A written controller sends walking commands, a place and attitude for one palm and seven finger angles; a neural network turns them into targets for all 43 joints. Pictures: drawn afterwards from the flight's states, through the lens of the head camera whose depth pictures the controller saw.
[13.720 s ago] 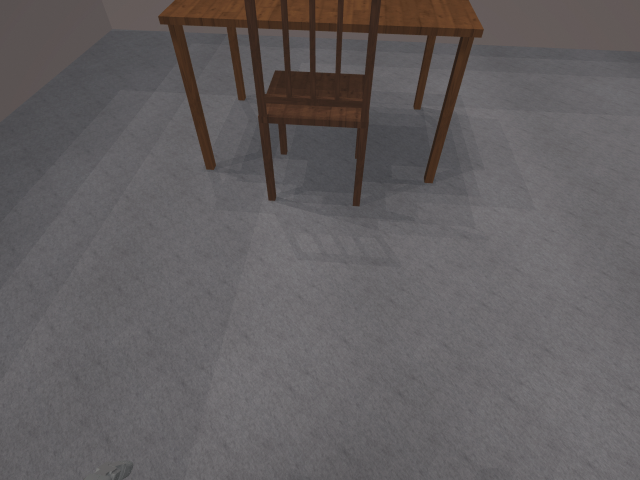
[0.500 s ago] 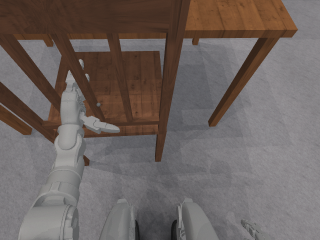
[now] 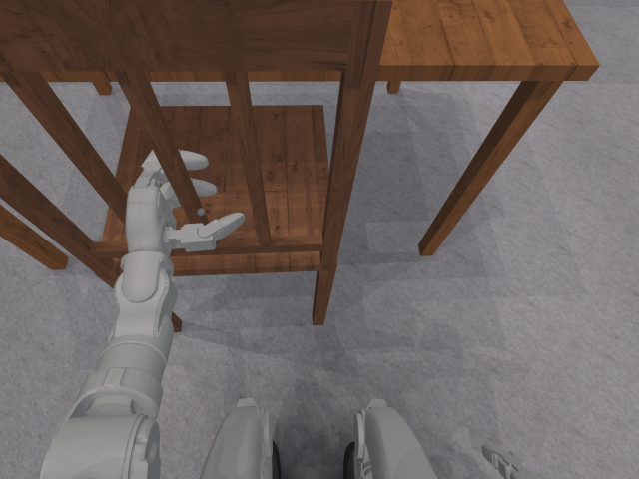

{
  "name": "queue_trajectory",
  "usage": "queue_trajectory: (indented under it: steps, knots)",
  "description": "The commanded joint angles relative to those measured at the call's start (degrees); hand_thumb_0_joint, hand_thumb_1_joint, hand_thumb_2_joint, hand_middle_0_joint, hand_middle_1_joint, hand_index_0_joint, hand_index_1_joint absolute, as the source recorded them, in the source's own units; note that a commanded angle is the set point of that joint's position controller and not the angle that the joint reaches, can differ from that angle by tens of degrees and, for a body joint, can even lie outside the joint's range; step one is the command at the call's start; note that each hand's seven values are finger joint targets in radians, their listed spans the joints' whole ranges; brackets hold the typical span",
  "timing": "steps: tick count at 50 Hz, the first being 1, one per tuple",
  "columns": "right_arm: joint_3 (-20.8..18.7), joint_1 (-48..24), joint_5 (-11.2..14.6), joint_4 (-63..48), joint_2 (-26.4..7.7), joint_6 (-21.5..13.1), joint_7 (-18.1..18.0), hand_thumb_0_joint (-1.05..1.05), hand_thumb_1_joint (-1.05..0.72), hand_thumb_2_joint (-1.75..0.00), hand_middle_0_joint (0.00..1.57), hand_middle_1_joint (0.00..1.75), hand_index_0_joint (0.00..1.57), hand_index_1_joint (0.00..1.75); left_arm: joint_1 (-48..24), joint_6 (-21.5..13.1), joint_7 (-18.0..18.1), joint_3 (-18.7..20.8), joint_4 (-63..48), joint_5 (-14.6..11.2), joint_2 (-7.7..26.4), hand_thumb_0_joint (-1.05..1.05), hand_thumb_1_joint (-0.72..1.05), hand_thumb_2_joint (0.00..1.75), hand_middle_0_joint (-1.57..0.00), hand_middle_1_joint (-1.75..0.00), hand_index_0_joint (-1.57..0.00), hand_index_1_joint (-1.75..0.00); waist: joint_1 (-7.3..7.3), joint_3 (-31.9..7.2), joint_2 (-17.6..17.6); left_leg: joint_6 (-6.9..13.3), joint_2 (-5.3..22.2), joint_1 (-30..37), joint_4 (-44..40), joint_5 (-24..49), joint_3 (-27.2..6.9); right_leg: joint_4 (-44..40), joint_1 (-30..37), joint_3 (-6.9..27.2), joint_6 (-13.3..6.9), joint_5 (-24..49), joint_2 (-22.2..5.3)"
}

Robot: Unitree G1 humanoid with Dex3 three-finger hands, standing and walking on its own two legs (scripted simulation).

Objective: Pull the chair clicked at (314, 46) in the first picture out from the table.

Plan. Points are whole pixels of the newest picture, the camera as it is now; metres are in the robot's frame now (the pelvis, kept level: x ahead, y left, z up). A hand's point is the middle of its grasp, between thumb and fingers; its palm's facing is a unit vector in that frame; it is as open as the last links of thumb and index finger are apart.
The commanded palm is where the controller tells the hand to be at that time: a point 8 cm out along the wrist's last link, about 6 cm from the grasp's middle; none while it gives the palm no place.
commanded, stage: hook a spindle and tug to test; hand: left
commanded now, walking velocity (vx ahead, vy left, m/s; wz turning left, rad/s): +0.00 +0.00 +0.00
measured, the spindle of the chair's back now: (180, 181) +0.47 +0.17 +0.04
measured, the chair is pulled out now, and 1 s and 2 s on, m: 0.00 0.02 0.12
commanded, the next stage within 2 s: step backward, pulling the chair out in 0.84 s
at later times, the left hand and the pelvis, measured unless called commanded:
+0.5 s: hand (202, 211) +0.43 +0.14 +0.03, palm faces +0.05 -1.00 -0.01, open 5.3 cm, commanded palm +0.39 +0.18 +0.02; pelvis +0.02 +0.00 +0.01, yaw -1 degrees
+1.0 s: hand (199, 226) +0.41 +0.14 +0.03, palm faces +0.02 -1.00 -0.06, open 5.4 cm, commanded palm +0.38 +0.19 +0.02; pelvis +0.05 +0.00 +0.02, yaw +0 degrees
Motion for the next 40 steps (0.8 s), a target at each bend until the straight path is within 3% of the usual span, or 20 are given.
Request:
queue_trajectory:
  steps: [1,3,4,7,9,10,12,14,19,21,24,26,27,28,30,31,32,40]
  knots:
    - [-3.5,5.53,-0.21,-4.32,-9.0,-1.41,-0.41,0.0,-0.9,-0.9,0.2,0.3,0.2,0.3,-17.95,-4.71,-0.75,-0.77,-11.84,0.86,6.04,0.0,0.56,0.76,-0.5,-1.45,-0.5,-1.45,-1.44,-26.04,1.45,-0.92,-1.7,23.26,-8.05,18.68,-4.69,-8.81,8.9,1.7,-1.35,16.1,2.28]
    - [-3.59,5.53,-0.36,-4.51,-8.97,-1.33,-0.36,0.0,-0.9,-0.9,0.2,0.3,0.2,0.3,-17.59,-5.02,-0.68,-0.64,-13.17,1.06,6.22,0.0,0.68,0.8,-0.5,-1.45,-0.5,-1.45,-1.03,-27.54,2.05,-0.99,-1.65,24.16,-8.09,19.37,-4.7,-8.6,9.22,1.74,-1.36,16.46,2.24]
    - [-3.58,5.53,-0.44,-4.67,-9.0,-1.35,-0.28,0.0,-0.9,-0.9,0.2,0.3,0.2,0.3,-18.1,-5.14,-0.66,-1.8,-14.24,1.29,5.4,0.0,0.73,0.83,-0.5,-1.45,-0.5,-1.45,-1.29,-28.25,3.98,-1.09,-1.51,25.77,-8.13,20.72,-4.96,-8.28,8.12,1.49,-1.51,16.67,2.27]
    - [-3.55,5.59,-0.34,-4.47,-8.91,-1.08,-0.12,0.0,-0.9,-0.9,0.2,0.3,0.2,0.3,-17.05,-4.52,-0.52,-1.32,-13.34,1.09,5.56,0.0,0.9,0.9,-0.5,-1.45,-0.5,-1.45,-1.2,-26.77,2.51,-1.1,-1.55,24.71,-8.21,20.41,-4.83,-8.67,8.92,1.42,-1.45,16.9,2.33]
    - [-3.65,5.64,-0.41,-4.67,-8.94,-1.05,-0.25,0.0,-0.9,-0.9,0.2,0.3,0.2,0.3,-16.91,-4.61,-0.52,-1.03,-14.22,1.12,5.88,0.0,0.9,0.9,-0.5,-1.45,-0.5,-1.45,-1.3,-27.89,2.02,-0.91,-1.58,24.51,-8.01,21.02,-4.69,-8.47,9.86,1.58,-1.37,17.83,2.36]
    - [-3.62,5.56,-0.35,-4.94,-8.82,-1.05,-0.18,0.0,-0.9,-0.9,0.2,0.3,0.2,0.3,-14.43,-4.5,-0.63,-0.37,-14.26,1.03,6.24,0.0,0.9,0.9,-0.5,-1.45,-0.5,-1.45,-0.4,-28.09,2.57,-1.1,-1.6,24.81,-8.22,22.02,-4.53,-8.38,10.46,1.58,-1.47,18.68,2.28]
    - [-3.65,5.25,-0.23,-5.35,-8.59,-0.99,-0.08,0.0,-0.9,-0.9,0.2,0.3,0.2,0.3,-12.53,-4.3,-0.91,-1.08,-15.66,0.53,5.17,0.0,0.9,0.9,-0.5,-1.45,-0.5,-1.45,-0.36,-28.31,1.4,-1.01,-1.61,24.74,-8.4,22.69,-4.3,-8.67,11.88,1.65,-1.34,19.87,2.32]
    - [-3.56,4.92,-0.07,-5.97,-8.58,-1.03,0.12,0.0,-0.9,-0.9,0.2,0.3,0.2,0.3,-10.04,-3.98,-1.08,-1.46,-17.36,0.01,4.7,0.0,0.9,0.9,-0.5,-1.45,-0.5,-1.45,0.21,-28.7,2.48,-1.05,-1.69,25.17,-8.81,23.3,-4.15,-8.76,12.7,1.57,-1.52,20.33,2.36]
    - [-3.59,4.71,0.01,-6.66,-8.44,-1.04,0.39,0.0,-0.9,-0.9,0.2,0.3,0.2,0.3,-5.15,-3.51,-0.72,-2.03,-19.11,-0.1,3.98,0.0,0.9,0.9,-0.5,-1.45,-0.5,-1.45,0.62,-26.98,1.11,-1.07,-1.5,24.96,-9.26,23.82,-4.06,-8.99,13.24,1.39,-1.49,20.85,2.56]
    - [-3.65,4.61,-0.01,-6.93,-8.27,-1.02,0.52,0.0,-0.9,-0.9,0.2,0.3,0.2,0.3,-4.21,-3.7,-0.69,-2.58,-21.14,0.1,3.72,0.0,0.9,0.9,-0.5,-1.45,-0.5,-1.45,0.84,-27.51,2.56,-1.24,-1.3,25.94,-9.3,25.78,-4.04,-8.63,13.06,1.42,-1.46,22.12,2.41]
    - [-3.75,4.76,0.06,-7.76,-8.21,-1.03,0.81,0.0,-0.9,-0.9,0.2,0.3,0.2,0.3,2.26,-3.31,-0.82,-1.87,-22.41,-0.29,4.13,0.0,0.9,0.9,-0.5,-1.45,-0.5,-1.45,1.9,-27.84,1.18,-1.27,-1.25,26.05,-9.74,28.59,-3.81,-8.64,15.67,1.4,-1.55,24.73,2.59]
    - [-3.84,4.51,0.14,-7.95,-7.79,-1.11,1.06,0.0,-0.9,-0.9,0.2,0.3,0.2,0.3,1.98,-3.38,-1.05,-4.43,-26.25,-0.58,1.82,0.0,0.9,0.9,-0.5,-1.45,-0.5,-1.45,1.52,-27.97,3.14,-1.41,-0.87,28.24,-9.61,31.12,-4.07,-8.62,14.47,1.24,-1.42,25.37,2.42]
    - [-3.95,4.76,0.14,-8.16,-7.78,-1.07,1.19,0.0,-0.9,-0.9,0.2,0.3,0.2,0.3,5.26,-3.0,-0.97,-3.89,-26.39,-0.71,1.96,0.0,0.9,0.9,-0.5,-1.45,-0.5,-1.45,2.23,-28.45,2.9,-1.48,-0.88,28.72,-9.74,32.52,-4.06,-8.67,15.26,1.24,-1.46,26.03,2.52]
    - [-3.93,4.73,0.17,-8.26,-7.63,-1.02,1.24,0.0,-0.9,-0.9,0.2,0.3,0.2,0.3,5.97,-2.66,-0.95,-4.99,-26.7,-0.73,1.09,0.0,0.9,0.9,-0.5,-1.45,-0.5,-1.45,1.61,-27.84,1.41,-1.25,-0.93,27.96,-9.61,32.58,-3.76,-8.95,16.06,1.36,-1.28,27.25,2.51]
    - [-3.95,4.54,0.22,-8.42,-7.57,-1.18,1.24,0.0,-0.9,-0.9,0.2,0.3,0.2,0.3,7.96,-2.44,-0.97,-4.96,-27.76,-0.99,1.03,0.0,0.9,0.9,-0.5,-1.45,-0.5,-1.45,1.7,-27.04,1.17,-1.15,-0.94,27.53,-9.57,33.27,-3.67,-8.99,16.53,1.43,-1.19,28.2,2.52]
    - [-4.02,4.68,0.18,-8.23,-7.76,-1.17,1.11,0.0,-0.9,-0.9,0.2,0.3,0.2,0.3,8.34,-2.5,-0.88,-3.4,-28.3,-1.07,2.77,0.0,0.9,0.9,-0.5,-1.45,-0.5,-1.45,1.81,-27.0,0.3,-1.17,-0.86,26.92,-9.52,33.03,-3.65,-8.8,17.04,1.54,-1.16,28.64,2.5]
    - [-3.94,4.55,0.14,-8.44,-7.45,-1.24,1.13,0.0,-0.9,-0.9,0.2,0.3,0.2,0.3,9.58,-2.43,-1.01,-4.43,-28.74,-0.97,1.53,0.0,0.9,0.9,-0.5,-1.45,-0.5,-1.45,1.89,-27.1,0.69,-1.1,-1.05,26.71,-9.53,33.59,-3.44,-8.75,17.55,1.58,-1.1,29.31,2.4]
    - [-3.89,3.87,0.21,-9.62,-6.71,-1.83,1.27,0.0,-0.9,-0.9,0.2,0.3,0.2,0.3,20.39,-1.78,-1.57,-3.8,-33.98,-2.06,1.64,0.0,0.9,0.9,-0.5,-1.45,-0.5,-1.45,3.24,-26.72,0.42,-1.1,-1.24,25.85,-9.49,38.08,-2.47,-8.6,22.16,2.04,-1.05,36.64,1.98]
